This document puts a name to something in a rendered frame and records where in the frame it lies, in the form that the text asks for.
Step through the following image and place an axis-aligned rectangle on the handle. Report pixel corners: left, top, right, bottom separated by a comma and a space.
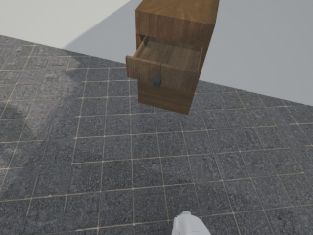
153, 74, 162, 88

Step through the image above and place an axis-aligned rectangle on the robot right thigh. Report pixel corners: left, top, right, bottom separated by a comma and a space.
173, 214, 211, 235

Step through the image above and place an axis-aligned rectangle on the drawer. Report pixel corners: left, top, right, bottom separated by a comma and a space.
125, 35, 203, 93

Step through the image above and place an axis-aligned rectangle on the cabinet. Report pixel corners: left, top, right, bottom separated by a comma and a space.
135, 0, 220, 115

